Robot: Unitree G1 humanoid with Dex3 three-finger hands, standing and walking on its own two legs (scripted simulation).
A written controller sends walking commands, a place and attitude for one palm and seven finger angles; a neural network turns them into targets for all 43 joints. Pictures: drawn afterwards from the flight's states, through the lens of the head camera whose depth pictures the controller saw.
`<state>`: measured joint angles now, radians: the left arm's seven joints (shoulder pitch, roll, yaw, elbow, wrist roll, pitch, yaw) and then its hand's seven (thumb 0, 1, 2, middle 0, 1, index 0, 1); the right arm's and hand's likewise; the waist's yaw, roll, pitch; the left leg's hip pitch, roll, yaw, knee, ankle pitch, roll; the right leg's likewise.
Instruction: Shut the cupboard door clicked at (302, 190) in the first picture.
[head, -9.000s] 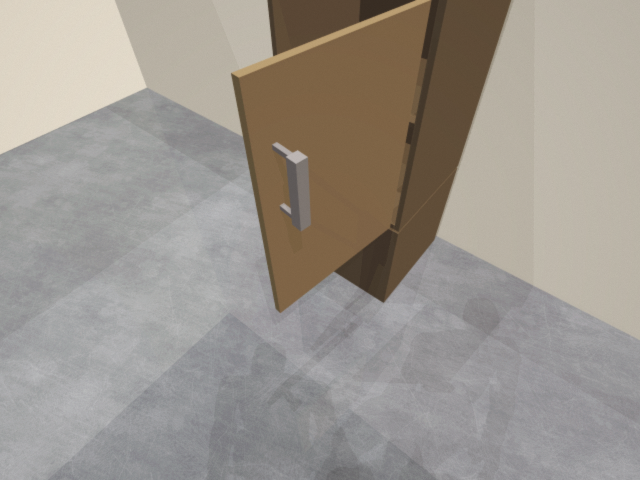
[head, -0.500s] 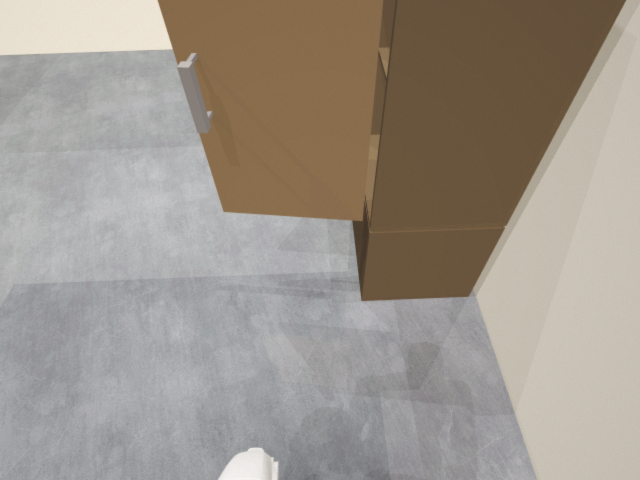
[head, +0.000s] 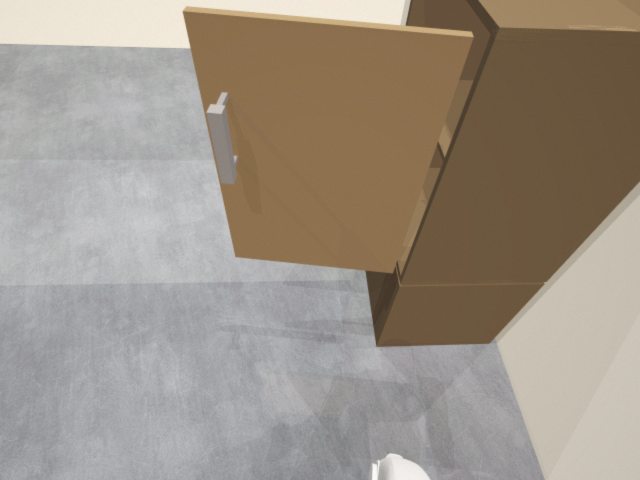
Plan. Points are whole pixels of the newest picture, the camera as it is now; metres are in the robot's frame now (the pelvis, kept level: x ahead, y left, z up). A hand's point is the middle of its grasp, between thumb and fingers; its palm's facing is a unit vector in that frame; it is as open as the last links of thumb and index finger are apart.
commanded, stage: take the last steps up to it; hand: left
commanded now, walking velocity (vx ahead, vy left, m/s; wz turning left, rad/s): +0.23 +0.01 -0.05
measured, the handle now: (226, 139) +0.63 +0.22 +0.05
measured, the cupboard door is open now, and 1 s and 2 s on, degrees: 82 82 82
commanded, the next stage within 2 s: come to a stop and stand still in 0.16 s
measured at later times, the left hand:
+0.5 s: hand (210, 426) +0.22 +0.18 -0.19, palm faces +0.01 -0.98 -0.21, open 7.1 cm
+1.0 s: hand (225, 454) +0.18 +0.15 -0.19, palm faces -0.01 -0.97 -0.24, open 7.3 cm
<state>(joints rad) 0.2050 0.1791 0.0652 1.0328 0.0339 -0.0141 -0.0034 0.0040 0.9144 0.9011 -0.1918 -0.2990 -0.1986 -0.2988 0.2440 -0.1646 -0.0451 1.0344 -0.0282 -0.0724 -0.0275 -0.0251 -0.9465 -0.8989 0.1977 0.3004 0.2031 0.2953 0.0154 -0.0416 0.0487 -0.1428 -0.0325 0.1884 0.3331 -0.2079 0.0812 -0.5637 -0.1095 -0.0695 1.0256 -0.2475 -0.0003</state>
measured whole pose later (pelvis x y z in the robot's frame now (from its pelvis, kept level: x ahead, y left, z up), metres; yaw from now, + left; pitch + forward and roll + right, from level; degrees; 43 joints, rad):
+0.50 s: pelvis +0.15 +0.00 -0.01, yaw -1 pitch +0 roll -1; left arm 0.19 0.17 0.05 1.02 0.02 0.00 0.04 -0.02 0.95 0.90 -0.20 -0.30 -0.21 -0.30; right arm 0.25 -0.14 -0.04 1.08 -0.02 0.02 -0.03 0.01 -0.92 -0.90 0.20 0.30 0.20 0.29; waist -0.02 0.00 0.08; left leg -0.32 0.05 0.04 0.57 -0.20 -0.03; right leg -0.24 -0.02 -0.10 0.55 -0.30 0.00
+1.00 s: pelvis +0.13 -0.03 -0.02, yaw -2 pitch -3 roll +0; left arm 0.28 0.16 0.01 0.93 0.03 0.01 0.05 0.00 0.91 0.90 -0.20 -0.30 -0.20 -0.30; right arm 0.18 -0.20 -0.05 0.91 -0.02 0.03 -0.02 0.00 -0.91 -0.90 0.19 0.30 0.20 0.29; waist -0.01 0.02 0.06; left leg -0.33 0.01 0.04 0.66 -0.25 0.02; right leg -0.21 0.00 -0.05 0.66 -0.40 -0.02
